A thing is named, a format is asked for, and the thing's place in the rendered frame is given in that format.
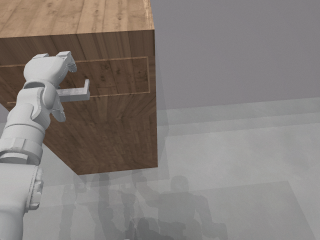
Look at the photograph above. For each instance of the left robot hand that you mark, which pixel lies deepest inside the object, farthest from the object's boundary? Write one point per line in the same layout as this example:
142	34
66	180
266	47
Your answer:
52	69

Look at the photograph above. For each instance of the drawer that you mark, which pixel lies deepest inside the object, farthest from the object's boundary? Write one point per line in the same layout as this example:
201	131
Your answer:
107	77

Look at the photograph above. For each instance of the robot left forearm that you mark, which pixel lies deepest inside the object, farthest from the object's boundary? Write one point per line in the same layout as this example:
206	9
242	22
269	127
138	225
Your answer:
22	137

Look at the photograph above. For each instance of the cabinet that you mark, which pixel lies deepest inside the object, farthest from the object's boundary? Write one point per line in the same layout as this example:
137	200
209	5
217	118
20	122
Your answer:
107	133

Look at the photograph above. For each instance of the robot left upper arm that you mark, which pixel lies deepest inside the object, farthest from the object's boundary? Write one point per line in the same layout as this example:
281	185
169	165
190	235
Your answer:
21	188

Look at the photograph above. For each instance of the handle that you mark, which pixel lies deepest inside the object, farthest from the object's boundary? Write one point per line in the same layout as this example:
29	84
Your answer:
75	94

